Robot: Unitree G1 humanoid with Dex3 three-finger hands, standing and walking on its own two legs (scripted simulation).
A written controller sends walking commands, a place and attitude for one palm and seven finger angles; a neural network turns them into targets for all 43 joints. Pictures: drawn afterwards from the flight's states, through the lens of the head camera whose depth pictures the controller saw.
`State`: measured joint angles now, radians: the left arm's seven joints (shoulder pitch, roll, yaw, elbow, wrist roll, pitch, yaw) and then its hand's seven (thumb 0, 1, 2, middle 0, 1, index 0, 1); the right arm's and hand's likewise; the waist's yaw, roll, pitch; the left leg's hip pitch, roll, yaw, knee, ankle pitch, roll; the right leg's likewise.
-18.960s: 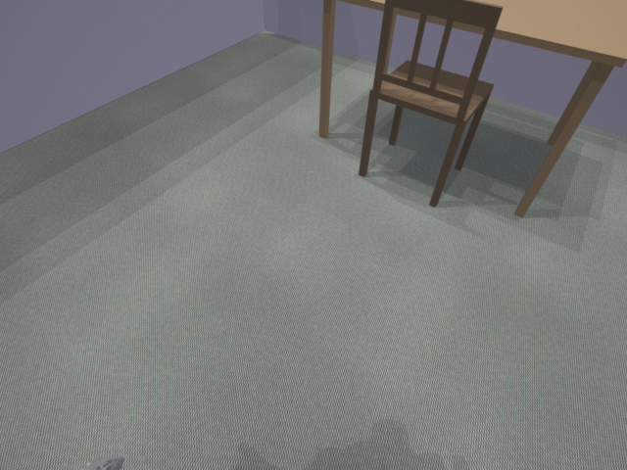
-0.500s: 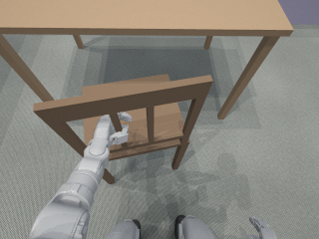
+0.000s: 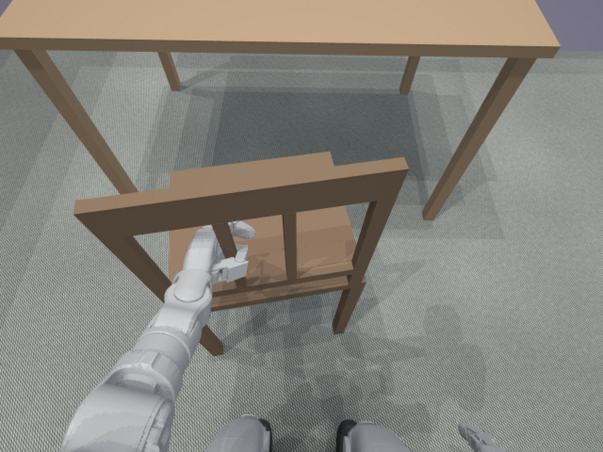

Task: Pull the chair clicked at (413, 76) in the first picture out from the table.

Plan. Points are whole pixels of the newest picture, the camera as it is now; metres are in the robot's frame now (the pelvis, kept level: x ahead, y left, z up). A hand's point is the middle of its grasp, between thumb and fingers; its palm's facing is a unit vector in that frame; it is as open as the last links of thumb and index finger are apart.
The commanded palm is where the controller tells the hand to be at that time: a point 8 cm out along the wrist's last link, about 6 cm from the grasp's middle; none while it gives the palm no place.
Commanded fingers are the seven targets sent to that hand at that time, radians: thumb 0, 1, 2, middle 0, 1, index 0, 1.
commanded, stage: step backward, pulling the chair out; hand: left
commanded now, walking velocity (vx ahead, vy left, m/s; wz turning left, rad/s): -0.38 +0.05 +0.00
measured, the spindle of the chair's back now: (231, 256) +0.40 +0.13 -0.09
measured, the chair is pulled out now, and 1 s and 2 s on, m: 0.31 0.46 0.60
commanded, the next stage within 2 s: stop walking, hand still on the chair in 1.26 s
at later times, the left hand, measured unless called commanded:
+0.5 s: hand (229, 318) +0.28 +0.12 -0.06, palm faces -0.02 -0.98 -0.19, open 5.1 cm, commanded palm +0.28 +0.17 -0.06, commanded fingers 0.00 0.90 0.90 -0.50 -1.45 -0.50 -1.45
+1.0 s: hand (221, 373) +0.21 +0.12 -0.06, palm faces -0.02 -0.98 -0.19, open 5.1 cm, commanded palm +0.20 +0.17 -0.06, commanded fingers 0.00 0.90 0.90 -0.50 -1.45 -0.50 -1.45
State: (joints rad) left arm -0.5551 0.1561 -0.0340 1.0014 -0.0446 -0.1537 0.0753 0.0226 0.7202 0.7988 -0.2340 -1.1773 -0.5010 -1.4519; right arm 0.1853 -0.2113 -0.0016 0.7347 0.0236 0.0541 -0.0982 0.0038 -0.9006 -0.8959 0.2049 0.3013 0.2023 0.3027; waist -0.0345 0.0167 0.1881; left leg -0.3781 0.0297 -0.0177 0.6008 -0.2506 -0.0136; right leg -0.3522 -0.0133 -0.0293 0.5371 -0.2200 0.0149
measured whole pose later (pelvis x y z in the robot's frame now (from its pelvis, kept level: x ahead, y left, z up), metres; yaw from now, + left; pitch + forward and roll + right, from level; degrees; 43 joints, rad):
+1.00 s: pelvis -0.17 +0.00 +0.00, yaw +1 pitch +1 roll -1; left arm -0.55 0.19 0.04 1.01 -0.04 -0.15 0.09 0.02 0.71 0.79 -0.25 -1.16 -0.50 -1.45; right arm 0.16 -0.23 0.00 0.73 0.04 0.02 -0.10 0.00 -0.90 -0.90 0.21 0.30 0.20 0.30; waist -0.08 0.03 0.20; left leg -0.42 0.02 -0.06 0.76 -0.42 -0.05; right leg -0.38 -0.02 -0.04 0.52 -0.16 0.00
